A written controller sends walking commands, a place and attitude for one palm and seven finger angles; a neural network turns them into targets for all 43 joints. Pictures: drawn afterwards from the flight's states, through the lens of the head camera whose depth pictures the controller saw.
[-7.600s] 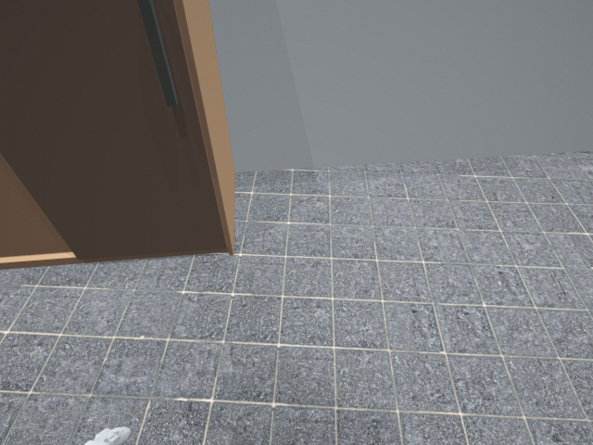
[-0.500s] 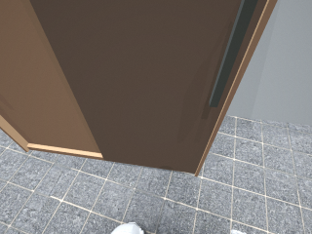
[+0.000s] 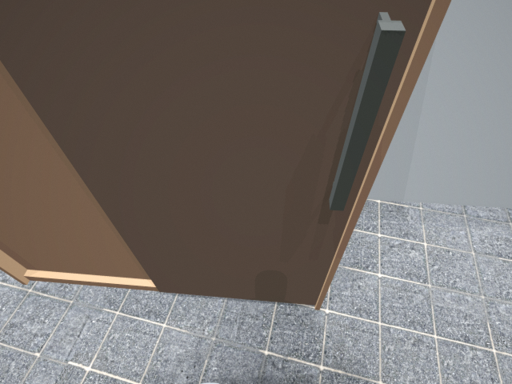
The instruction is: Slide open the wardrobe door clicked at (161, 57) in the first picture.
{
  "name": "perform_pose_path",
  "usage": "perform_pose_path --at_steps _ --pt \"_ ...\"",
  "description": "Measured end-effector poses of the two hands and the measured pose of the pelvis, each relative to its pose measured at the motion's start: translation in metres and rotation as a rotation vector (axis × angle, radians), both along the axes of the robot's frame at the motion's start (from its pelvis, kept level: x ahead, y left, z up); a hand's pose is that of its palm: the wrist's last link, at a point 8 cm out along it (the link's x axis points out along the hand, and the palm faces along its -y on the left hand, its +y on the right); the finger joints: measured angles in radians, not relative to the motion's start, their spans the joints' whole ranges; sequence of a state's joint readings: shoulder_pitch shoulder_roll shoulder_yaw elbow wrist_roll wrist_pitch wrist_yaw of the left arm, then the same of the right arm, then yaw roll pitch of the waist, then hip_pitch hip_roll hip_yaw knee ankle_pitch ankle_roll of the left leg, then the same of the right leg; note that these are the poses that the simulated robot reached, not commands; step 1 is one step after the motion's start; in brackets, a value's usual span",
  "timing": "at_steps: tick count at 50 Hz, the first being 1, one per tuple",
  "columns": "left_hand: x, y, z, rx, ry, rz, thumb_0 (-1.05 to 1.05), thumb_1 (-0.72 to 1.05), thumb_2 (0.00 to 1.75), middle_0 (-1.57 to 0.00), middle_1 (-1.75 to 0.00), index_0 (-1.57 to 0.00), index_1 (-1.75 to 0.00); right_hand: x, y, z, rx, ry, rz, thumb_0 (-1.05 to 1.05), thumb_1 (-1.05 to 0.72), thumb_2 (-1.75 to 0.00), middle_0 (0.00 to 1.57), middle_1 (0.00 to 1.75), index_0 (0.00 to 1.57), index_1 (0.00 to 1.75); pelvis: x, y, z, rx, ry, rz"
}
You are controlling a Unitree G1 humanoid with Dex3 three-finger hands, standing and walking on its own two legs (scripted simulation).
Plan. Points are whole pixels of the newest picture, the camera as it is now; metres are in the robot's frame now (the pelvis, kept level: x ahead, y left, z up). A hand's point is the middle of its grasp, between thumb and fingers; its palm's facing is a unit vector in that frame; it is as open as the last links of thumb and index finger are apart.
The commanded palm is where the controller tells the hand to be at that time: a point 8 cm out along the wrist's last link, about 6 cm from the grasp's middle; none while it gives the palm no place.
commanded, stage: come to a stop and stand still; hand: right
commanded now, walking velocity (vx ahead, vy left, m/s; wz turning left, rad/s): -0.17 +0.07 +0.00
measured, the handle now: (354, 131) +0.46 -0.14 +0.15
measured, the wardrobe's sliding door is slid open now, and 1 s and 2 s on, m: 0.00 0.00 0.00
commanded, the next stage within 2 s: look again from close up in 1.14 s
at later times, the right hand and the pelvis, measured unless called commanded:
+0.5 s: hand out of the picture -0.05 -0.12 -0.17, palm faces +0.09 +0.97 -0.21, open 7.3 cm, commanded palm none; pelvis -0.08 +0.06 +0.00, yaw -2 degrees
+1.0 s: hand out of the picture -0.16 -0.11 -0.17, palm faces +0.10 +0.98 -0.17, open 7.4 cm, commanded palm none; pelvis -0.12 +0.05 +0.01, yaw -2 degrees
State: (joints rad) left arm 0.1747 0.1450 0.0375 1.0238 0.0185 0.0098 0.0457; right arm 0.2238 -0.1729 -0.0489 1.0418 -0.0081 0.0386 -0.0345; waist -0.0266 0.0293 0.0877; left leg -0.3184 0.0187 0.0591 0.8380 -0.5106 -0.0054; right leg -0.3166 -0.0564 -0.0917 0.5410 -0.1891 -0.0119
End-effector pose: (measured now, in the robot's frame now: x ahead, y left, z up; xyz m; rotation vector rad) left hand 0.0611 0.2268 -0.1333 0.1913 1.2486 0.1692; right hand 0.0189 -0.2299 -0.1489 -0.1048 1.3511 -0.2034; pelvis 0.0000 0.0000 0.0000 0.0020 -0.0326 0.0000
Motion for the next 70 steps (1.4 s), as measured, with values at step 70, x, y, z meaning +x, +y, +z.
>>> perform_pose_path --at_steps 70 --pt "-0.168 0.002 -0.019 -0.152 0.079 0.019 0.00 0.91 0.90 -0.20 -0.30 -0.20 -0.30 -0.111 0.042 0.021 -0.046 -0.036 0.023 0.02 -0.92 -0.90 0.20 0.29 0.20 0.30 -0.091 0.036 0.005 -0.012 0.007 -0.028"
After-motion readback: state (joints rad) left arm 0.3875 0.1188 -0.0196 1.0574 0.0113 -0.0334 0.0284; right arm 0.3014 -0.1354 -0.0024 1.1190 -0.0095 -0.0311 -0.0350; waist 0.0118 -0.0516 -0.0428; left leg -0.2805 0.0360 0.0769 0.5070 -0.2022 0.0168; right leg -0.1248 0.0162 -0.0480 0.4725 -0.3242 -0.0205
